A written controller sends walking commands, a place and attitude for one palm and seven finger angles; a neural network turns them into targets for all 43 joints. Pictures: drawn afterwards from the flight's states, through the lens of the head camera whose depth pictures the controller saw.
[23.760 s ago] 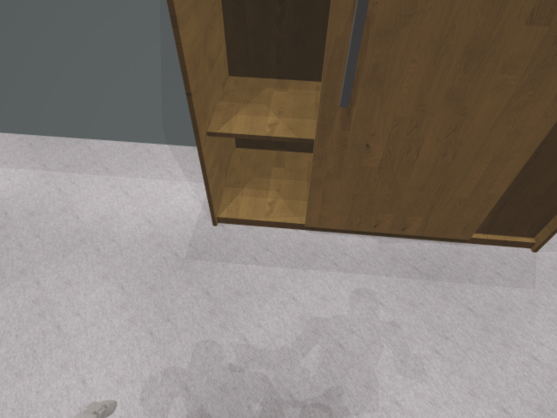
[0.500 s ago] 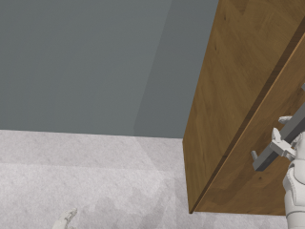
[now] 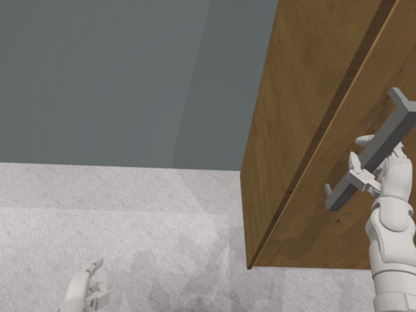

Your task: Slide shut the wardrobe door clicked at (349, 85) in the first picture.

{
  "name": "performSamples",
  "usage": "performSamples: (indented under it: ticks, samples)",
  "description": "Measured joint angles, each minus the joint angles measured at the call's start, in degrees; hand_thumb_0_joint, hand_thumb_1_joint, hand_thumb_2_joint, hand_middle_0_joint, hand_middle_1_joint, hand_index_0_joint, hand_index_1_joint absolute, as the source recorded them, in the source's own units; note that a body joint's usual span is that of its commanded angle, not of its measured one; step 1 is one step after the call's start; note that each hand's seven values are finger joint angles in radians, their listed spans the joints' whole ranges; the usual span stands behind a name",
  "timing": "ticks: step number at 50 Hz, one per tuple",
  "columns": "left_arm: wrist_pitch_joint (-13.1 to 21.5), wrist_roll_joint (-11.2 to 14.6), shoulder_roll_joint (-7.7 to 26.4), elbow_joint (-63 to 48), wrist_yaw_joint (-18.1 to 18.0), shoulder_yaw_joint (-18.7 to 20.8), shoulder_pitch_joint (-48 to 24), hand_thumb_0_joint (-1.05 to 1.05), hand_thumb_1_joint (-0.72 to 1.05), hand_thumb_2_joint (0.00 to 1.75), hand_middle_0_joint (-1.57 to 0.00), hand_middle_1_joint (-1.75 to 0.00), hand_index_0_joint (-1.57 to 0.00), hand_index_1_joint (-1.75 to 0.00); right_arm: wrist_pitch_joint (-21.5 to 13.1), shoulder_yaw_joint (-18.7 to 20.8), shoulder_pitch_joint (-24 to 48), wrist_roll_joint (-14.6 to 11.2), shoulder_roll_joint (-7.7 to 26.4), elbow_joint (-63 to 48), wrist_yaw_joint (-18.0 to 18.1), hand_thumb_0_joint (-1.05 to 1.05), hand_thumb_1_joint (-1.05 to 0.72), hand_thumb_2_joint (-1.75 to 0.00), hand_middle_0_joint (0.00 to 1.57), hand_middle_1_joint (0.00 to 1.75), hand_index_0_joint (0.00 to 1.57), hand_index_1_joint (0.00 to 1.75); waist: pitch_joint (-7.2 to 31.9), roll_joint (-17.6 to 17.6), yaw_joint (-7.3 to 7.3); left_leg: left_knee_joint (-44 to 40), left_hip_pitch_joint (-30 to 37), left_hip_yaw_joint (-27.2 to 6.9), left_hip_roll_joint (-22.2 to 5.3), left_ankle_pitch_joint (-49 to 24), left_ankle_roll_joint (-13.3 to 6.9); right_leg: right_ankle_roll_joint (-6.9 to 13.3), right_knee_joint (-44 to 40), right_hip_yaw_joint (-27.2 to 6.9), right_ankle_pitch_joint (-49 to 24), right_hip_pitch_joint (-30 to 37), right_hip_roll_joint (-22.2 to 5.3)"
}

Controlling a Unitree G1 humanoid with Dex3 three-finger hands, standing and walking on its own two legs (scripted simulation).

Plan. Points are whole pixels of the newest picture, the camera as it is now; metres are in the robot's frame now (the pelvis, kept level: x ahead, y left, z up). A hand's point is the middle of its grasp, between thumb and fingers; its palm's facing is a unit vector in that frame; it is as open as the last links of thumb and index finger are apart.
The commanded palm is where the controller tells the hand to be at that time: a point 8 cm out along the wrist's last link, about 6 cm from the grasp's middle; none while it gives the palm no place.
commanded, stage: stop walking and hold the door there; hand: right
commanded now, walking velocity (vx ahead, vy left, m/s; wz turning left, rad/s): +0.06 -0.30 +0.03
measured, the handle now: (358, 159) +0.40 -0.28 +0.09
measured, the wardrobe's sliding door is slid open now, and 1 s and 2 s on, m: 0.00 0.00 0.00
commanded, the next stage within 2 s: loosen the grip on the handle in 1.18 s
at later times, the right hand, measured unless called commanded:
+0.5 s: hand (358, 173) +0.36 -0.25 +0.11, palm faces +0.21 +0.96 -0.17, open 6.0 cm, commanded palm +0.32 -0.28 +0.10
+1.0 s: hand (356, 173) +0.35 -0.25 +0.11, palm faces +0.21 +0.97 -0.14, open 6.2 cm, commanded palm +0.32 -0.27 +0.10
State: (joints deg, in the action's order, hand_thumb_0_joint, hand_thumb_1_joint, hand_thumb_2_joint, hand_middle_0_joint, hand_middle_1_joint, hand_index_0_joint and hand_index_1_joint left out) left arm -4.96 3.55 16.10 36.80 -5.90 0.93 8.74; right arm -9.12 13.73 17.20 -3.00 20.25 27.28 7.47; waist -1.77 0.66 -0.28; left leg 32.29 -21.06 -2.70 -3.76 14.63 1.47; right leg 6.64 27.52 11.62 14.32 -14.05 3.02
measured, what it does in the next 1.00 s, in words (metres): steps on the spot: right foot, then left foot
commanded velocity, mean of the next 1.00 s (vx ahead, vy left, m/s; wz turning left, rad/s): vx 0.01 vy -0.01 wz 0.00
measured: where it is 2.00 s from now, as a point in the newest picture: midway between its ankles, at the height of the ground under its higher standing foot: outside the picture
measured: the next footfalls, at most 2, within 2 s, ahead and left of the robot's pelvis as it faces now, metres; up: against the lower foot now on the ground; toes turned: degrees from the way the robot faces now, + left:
right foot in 0.30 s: +0.04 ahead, -0.19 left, +0.00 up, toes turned -4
left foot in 0.52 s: +0.05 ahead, +0.01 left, +0.00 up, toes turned +3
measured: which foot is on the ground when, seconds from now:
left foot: down 0.00-0.32, up 0.34-0.50, down 0.52-1.00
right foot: down 0.00-0.14, up 0.16-0.28, down 0.30-1.00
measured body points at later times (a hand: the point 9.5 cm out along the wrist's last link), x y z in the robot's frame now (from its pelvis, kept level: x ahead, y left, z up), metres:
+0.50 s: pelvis -0.02 -0.09 -0.01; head +0.02 -0.07 +0.44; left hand +0.12 +0.13 -0.13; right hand +0.34 -0.30 +0.12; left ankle +0.01 +0.00 -0.73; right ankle +0.00 -0.19 -0.73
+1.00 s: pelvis +0.00 -0.09 +0.01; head +0.02 -0.08 +0.46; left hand +0.18 +0.14 -0.09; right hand +0.34 -0.30 +0.12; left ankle +0.01 +0.00 -0.73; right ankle +0.00 -0.19 -0.73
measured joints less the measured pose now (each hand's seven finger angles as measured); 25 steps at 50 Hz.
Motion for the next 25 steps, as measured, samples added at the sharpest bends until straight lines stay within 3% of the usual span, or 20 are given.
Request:
performSamples:
  ticks: [4,6,7,8,10,12,15,17,19,21,23,25]
  samples:
    - [1.17,-0.22,-1.57,0.26,0.84,-0.97,0.43,0.01,0.90,0.90,-0.20,-0.30,-0.20,-0.30,0.01,-0.37,0.41,-0.39,-0.91,0.26,0.52,-0.04,-0.64,-0.73,0.45,1.40,0.39,1.40,-0.87,0.58,-0.62,7.75,-0.77,3.30,-0.49,5.99,-0.92,1.12,1.43,1.49,0.86,0.43,0.30]
    - [1.57,-0.50,-2.38,0.61,1.57,-1.57,0.85,0.01,0.90,0.90,-0.20,-0.30,-0.20,-0.30,0.36,-0.68,0.72,-0.49,-1.03,0.17,0.62,-0.04,-0.65,-0.72,0.45,1.40,0.38,1.40,-1.05,0.47,-0.85,4.92,1.36,4.02,-0.71,4.41,-1.46,1.36,3.19,2.12,1.87,0.07,0.71]
    - [1.47,-0.64,-2.49,0.73,1.92,-1.83,0.82,0.01,0.90,0.90,-0.20,-0.30,-0.20,-0.30,0.46,-0.75,0.99,-0.47,-1.23,-0.01,0.62,-0.04,-0.65,-0.72,0.45,1.40,0.38,1.40,-1.30,0.78,-0.78,3.73,1.63,3.89,-0.79,0.26,-1.09,1.16,4.67,2.16,2.61,-0.57,0.69]
    - [1.16,-0.76,-2.40,0.95,2.24,-1.92,0.63,0.01,0.90,0.90,-0.20,-0.30,-0.20,-0.30,0.38,-0.86,1.21,-0.46,-1.64,-0.19,0.64,-0.04,-0.65,-0.72,0.45,1.40,0.37,1.40,-1.59,1.47,-0.41,3.97,1.43,4.17,-0.88,-1.01,-0.30,-0.67,6.69,1.40,4.08,-1.61,0.68]
    - [0.66,-0.65,-2.34,1.51,2.75,-1.48,0.60,0.01,0.90,0.90,-0.20,-0.30,-0.20,-0.30,0.51,-1.60,1.90,-0.57,-2.63,-1.15,0.38,-0.04,-0.65,-0.73,0.46,1.40,0.37,1.40,-1.80,1.85,-0.25,4.08,0.70,4.60,-1.58,-0.64,0.92,-4.04,15.40,-3.59,10.74,-5.60,1.39]
    - [0.82,-1.04,-2.52,2.36,2.98,-1.38,0.57,0.01,0.90,0.90,-0.20,-0.30,-0.20,-0.30,1.09,-2.60,2.90,-0.22,-3.50,-3.14,-0.05,-0.04,-0.65,-0.73,0.46,1.40,0.37,1.40,-2.51,0.50,-0.67,3.78,0.06,4.17,-2.82,-0.65,1.75,-5.51,22.02,-7.98,13.08,-8.20,0.72]
    - [1.32,-1.59,-2.42,3.00,2.43,-1.90,0.35,0.01,0.90,0.90,-0.20,-0.30,-0.20,-0.30,0.98,-3.93,3.22,0.43,-4.07,-6.36,-0.87,-0.04,-0.65,-0.74,0.46,1.40,0.37,1.40,-3.10,-1.80,0.00,5.74,-1.68,3.03,-5.37,-0.21,3.57,-6.30,10.76,-10.06,7.96,-4.21,-3.07]
    - [1.85,-1.61,-2.27,2.79,1.60,-1.35,-0.62,0.01,0.90,0.90,-0.20,-0.30,-0.20,-0.30,1.09,-4.64,3.12,0.23,-4.42,-8.54,-0.93,-0.04,-0.65,-0.74,0.46,1.40,0.37,1.40,-4.81,-2.34,0.16,9.60,-3.14,1.49,-6.53,3.11,2.53,-6.35,9.36,-7.56,2.80,-3.55,-2.68]
    - [2.73,-1.38,-2.85,2.20,1.17,-1.05,-1.38,0.01,0.90,0.90,-0.20,-0.30,-0.20,-0.30,0.95,-4.72,1.83,-0.31,-4.86,-10.11,-0.50,-0.04,-0.65,-0.74,0.46,1.40,0.36,1.40,-6.14,-1.11,-0.41,19.20,-5.49,1.11,-4.09,11.20,1.12,-5.43,9.98,-5.63,3.81,-3.02,-2.99]
    - [4.08,-1.14,-4.25,2.07,1.52,-1.18,-1.20,0.01,0.91,0.90,-0.19,-0.30,-0.20,-0.30,0.88,-4.85,0.59,-0.66,-5.47,-10.97,-0.17,-0.04,-0.66,-0.73,0.46,1.40,0.35,1.40,-6.64,-0.04,-0.36,23.66,-5.63,2.80,-1.12,13.61,0.37,-4.66,8.12,-4.88,3.65,-1.79,-3.29]
    - [5.06,-1.05,-5.62,2.05,2.14,-1.90,-0.25,0.01,0.91,0.90,-0.19,-0.30,-0.20,-0.30,1.83,-5.55,-0.03,-0.81,-6.12,-11.79,0.23,-0.03,-0.67,-0.73,0.46,1.40,0.34,1.40,-6.69,0.25,-0.57,18.62,-2.75,5.23,1.29,11.94,-0.18,-4.56,5.99,-4.69,2.64,-0.47,-3.27]
    - [5.59,-1.28,-6.50,1.98,2.62,-3.18,0.87,0.01,0.91,0.90,-0.20,-0.30,-0.20,-0.30,2.92,-6.40,-0.22,-0.73,-6.59,-12.29,0.50,-0.03,-0.68,-0.73,0.46,1.40,0.32,1.40,-6.25,-0.16,-1.10,7.37,2.12,6.51,3.08,6.22,-0.90,-4.59,5.27,-4.38,2.40,0.23,-2.77]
